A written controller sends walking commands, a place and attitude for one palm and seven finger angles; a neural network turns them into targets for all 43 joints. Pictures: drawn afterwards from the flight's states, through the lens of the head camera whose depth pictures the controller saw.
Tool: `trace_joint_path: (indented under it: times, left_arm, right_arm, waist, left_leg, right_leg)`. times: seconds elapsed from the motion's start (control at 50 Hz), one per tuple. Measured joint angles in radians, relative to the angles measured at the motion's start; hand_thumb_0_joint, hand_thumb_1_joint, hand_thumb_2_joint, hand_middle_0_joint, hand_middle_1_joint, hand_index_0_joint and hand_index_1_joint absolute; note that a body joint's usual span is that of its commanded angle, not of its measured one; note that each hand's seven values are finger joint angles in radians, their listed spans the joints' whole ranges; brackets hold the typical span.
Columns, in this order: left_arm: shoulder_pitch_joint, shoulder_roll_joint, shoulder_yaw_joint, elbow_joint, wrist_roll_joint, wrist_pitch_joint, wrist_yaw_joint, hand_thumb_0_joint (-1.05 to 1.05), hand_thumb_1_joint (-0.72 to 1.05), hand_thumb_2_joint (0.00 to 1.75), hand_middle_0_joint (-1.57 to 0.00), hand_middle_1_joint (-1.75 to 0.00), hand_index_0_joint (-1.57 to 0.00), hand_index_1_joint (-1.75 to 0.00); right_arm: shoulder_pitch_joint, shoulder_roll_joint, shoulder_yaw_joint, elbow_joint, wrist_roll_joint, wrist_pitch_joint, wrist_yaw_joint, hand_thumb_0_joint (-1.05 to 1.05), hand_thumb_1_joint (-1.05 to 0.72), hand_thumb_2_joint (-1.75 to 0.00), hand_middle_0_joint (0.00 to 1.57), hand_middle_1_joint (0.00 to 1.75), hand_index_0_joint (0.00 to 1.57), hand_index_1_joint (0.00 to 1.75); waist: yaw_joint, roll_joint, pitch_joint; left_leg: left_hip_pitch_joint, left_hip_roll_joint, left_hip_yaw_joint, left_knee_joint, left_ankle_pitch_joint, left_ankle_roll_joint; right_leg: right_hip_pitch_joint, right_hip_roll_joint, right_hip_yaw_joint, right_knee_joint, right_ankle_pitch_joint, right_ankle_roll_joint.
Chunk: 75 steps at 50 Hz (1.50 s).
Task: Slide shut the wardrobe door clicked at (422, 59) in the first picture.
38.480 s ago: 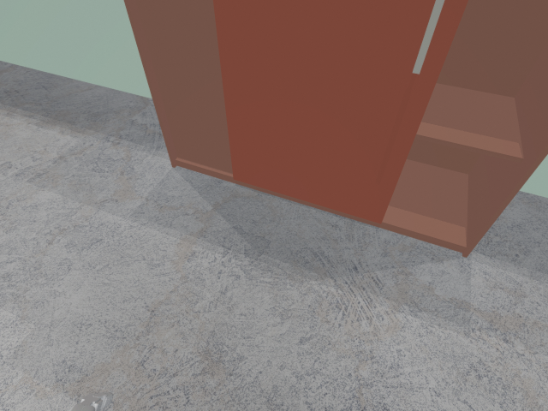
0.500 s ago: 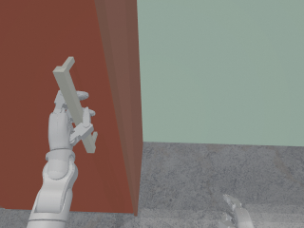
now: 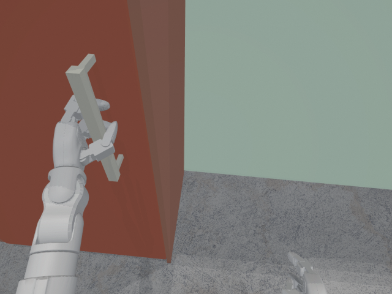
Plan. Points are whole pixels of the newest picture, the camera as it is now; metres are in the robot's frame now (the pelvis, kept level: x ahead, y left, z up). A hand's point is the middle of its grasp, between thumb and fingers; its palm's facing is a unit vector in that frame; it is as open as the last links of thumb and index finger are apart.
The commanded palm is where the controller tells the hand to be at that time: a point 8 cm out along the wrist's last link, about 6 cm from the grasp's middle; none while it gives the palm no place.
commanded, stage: loosen the grip on the handle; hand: left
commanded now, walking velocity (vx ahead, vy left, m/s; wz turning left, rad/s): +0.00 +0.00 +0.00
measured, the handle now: (103, 127) +0.37 +0.23 +0.16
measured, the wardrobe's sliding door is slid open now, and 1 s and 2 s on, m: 0.00 0.00 0.00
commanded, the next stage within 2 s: slip the hand off the handle in 0.46 s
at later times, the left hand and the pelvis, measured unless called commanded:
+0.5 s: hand (109, 148) +0.33 +0.20 +0.14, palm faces +0.32 -0.94 -0.13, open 14.6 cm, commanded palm +0.28 +0.25 +0.14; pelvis +0.00 -0.03 -0.01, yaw +2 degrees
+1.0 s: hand (82, 152) +0.31 +0.25 +0.14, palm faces +0.31 -0.94 -0.13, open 14.7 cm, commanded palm +0.28 +0.30 +0.13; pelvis +0.01 +0.00 -0.02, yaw +2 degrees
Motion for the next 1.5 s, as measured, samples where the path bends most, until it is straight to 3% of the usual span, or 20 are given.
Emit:
trace_joint_path:
  times: [0.04, 0.08, 0.14, 0.18, 0.28, 0.4, 0.52, 0.64, 0.82, 0.92, 1.08, 1.22, 1.38, 1.5]
  left_arm:
    - [0.025, -0.028, 0.028, -0.009, -0.030, -0.011, 0.010, -0.07, 0.47, 0.73, -0.45, -1.40, -0.34, -1.38]
    - [0.030, -0.040, 0.032, 0.015, -0.005, -0.021, 0.049, -0.05, 0.37, 0.68, -0.45, -1.40, -0.32, -1.35]
    - [0.008, -0.030, 0.032, 0.079, 0.052, -0.041, 0.101, -0.03, 0.15, 0.56, -0.45, -1.40, -0.25, -1.30]
    - [-0.006, -0.022, 0.035, 0.115, 0.062, -0.060, 0.110, -0.02, -0.01, 0.48, -0.44, -1.39, -0.22, -1.27]
    - [-0.043, 0.003, 0.047, 0.192, 0.035, -0.142, 0.074, -0.01, -0.32, 0.32, -0.41, -1.35, -0.18, -1.24]
    - [-0.050, 0.053, 0.042, 0.235, 0.011, -0.210, -0.008, -0.01, -0.48, 0.24, -0.35, -1.27, -0.22, -1.21]
    - [-0.014, 0.034, 0.058, 0.189, -0.037, -0.231, -0.038, -0.01, -0.54, 0.21, -0.37, -1.26, -0.24, -1.18]
    - [0.032, 0.004, 0.061, 0.150, -0.037, -0.253, -0.047, -0.02, -0.55, 0.20, -0.37, -1.24, -0.25, -1.16]
    - [0.071, 0.034, 0.118, 0.129, -0.045, -0.233, -0.074, -0.02, -0.55, 0.20, -0.29, -1.18, -0.25, -1.15]
    - [0.052, 0.039, 0.101, 0.119, -0.051, -0.234, -0.099, -0.02, -0.55, 0.20, -0.26, -1.16, -0.25, -1.15]
    - [-0.011, 0.076, 0.122, 0.216, -0.058, -0.190, -0.121, -0.02, -0.55, 0.20, -0.25, -1.15, -0.25, -1.15]
    - [-0.028, 0.112, 0.182, 0.252, -0.069, -0.246, -0.138, -0.02, -0.55, 0.20, -0.29, -1.18, -0.25, -1.15]
    - [0.104, 0.095, 0.183, 0.157, -0.115, -0.231, -0.188, -0.02, -0.55, 0.20, -0.26, -1.16, -0.25, -1.15]
    - [0.181, 0.087, 0.205, 0.106, -0.130, -0.222, -0.189, -0.02, -0.55, 0.20, -0.26, -1.16, -0.25, -1.15]
  right_arm:
    - [0.009, -0.007, 0.005, 0.001, -0.004, -0.027, 0.009, 0.01, -0.91, -0.90, 0.20, 0.30, 0.20, 0.30]
    - [0.011, -0.020, 0.008, 0.006, -0.005, -0.042, 0.020, 0.01, -0.91, -0.90, 0.20, 0.30, 0.20, 0.30]
    - [0.021, -0.031, 0.012, 0.005, -0.003, -0.056, 0.025, 0.01, -0.91, -0.90, 0.20, 0.30, 0.20, 0.30]
    - [0.030, -0.037, 0.015, 0.008, -0.001, -0.066, 0.018, 0.01, -0.91, -0.90, 0.20, 0.30, 0.20, 0.30]
    - [0.050, -0.053, 0.018, 0.036, 0.006, -0.093, -0.009, 0.01, -0.91, -0.90, 0.20, 0.30, 0.20, 0.30]
    - [0.051, -0.078, 0.002, 0.059, 0.008, -0.093, -0.024, 0.01, -0.91, -0.90, 0.20, 0.30, 0.20, 0.30]
    - [0.043, -0.090, -0.019, 0.065, 0.001, -0.092, -0.027, 0.02, -0.91, -0.90, 0.20, 0.29, 0.20, 0.30]
    - [0.036, -0.077, -0.010, 0.039, -0.008, -0.090, -0.017, 0.02, -0.91, -0.90, 0.20, 0.29, 0.20, 0.30]
    - [0.035, -0.042, 0.009, 0.011, -0.007, -0.073, -0.020, 0.01, -0.91, -0.90, 0.20, 0.30, 0.20, 0.30]
    - [0.046, -0.044, 0.018, 0.015, -0.002, -0.077, -0.029, 0.01, -0.91, -0.90, 0.20, 0.30, 0.20, 0.30]
    - [0.047, -0.044, 0.037, 0.018, 0.000, -0.070, -0.051, 0.01, -0.91, -0.90, 0.20, 0.30, 0.20, 0.30]
    - [0.069, -0.056, 0.030, 0.024, -0.009, -0.066, -0.048, 0.01, -0.91, -0.90, 0.20, 0.30, 0.20, 0.30]
    - [0.107, -0.079, 0.012, 0.014, 0.001, -0.064, -0.039, 0.01, -0.91, -0.90, 0.20, 0.30, 0.20, 0.30]
    - [0.078, -0.074, 0.019, 0.005, -0.001, -0.072, -0.050, 0.02, -0.91, -0.90, 0.20, 0.30, 0.20, 0.30]
  waist:
    - [0.004, 0.007, -0.018]
    - [-0.002, 0.030, -0.037]
    - [-0.017, 0.045, -0.054]
    - [-0.019, 0.048, -0.056]
    - [-0.013, 0.050, -0.042]
    - [-0.015, 0.056, -0.028]
    - [-0.007, 0.064, -0.030]
    - [0.001, 0.057, -0.053]
    - [0.012, 0.052, -0.073]
    - [0.019, 0.057, -0.073]
    - [-0.001, 0.051, -0.060]
    - [-0.014, 0.048, -0.064]
    - [-0.001, 0.068, -0.093]
    - [0.009, 0.060, -0.083]
  left_leg:
    - [-0.019, 0.007, 0.003, 0.032, -0.015, -0.001]
    - [-0.042, 0.020, -0.002, 0.066, -0.030, -0.004]
    - [-0.071, 0.024, -0.018, 0.096, -0.036, -0.011]
    - [-0.082, 0.027, -0.025, 0.108, -0.036, -0.016]
    - [-0.105, 0.042, -0.047, 0.131, -0.044, -0.014]
    - [-0.141, 0.052, -0.064, 0.152, -0.056, -0.010]
    - [-0.152, 0.047, -0.061, 0.149, -0.063, -0.027]
    - [-0.162, 0.031, -0.053, 0.161, -0.083, -0.020]
    - [-0.166, 0.025, -0.044, 0.193, -0.109, -0.006]
    - [-0.176, 0.016, -0.051, 0.217, -0.117, 0.002]
    - [-0.201, 0.010, -0.047, 0.226, -0.108, 0.009]
    - [-0.231, 0.019, -0.044, 0.242, -0.108, 0.006]
    - [-0.218, 0.021, -0.043, 0.241, -0.113, 0.004]
    - [-0.205, 0.024, -0.053, 0.239, -0.109, -0.002]
  right_leg:
    - [0.004, 0.002, -0.006, -0.015, -0.023, 0.014]
    - [-0.010, 0.012, -0.013, -0.001, -0.026, 0.025]
    - [-0.039, 0.014, -0.027, 0.041, -0.037, 0.012]
    - [-0.051, 0.016, -0.034, 0.059, -0.045, 0.004]
    - [-0.062, 0.030, -0.055, 0.072, -0.052, -0.011]
    - [-0.084, 0.041, -0.070, 0.071, -0.056, -0.019]
    - [-0.097, 0.035, -0.066, 0.072, -0.067, -0.011]
    - [-0.114, 0.018, -0.056, 0.096, -0.091, 0.002]
    - [-0.112, 0.012, -0.047, 0.108, -0.103, 0.017]
    - [-0.111, 0.002, -0.052, 0.118, -0.106, 0.025]
    - [-0.136, -0.003, -0.047, 0.124, -0.093, 0.030]
    - [-0.165, 0.005, -0.043, 0.133, -0.087, 0.027]
    - [-0.154, 0.008, -0.042, 0.135, -0.094, 0.025]
    - [-0.140, 0.011, -0.052, 0.139, -0.096, 0.018]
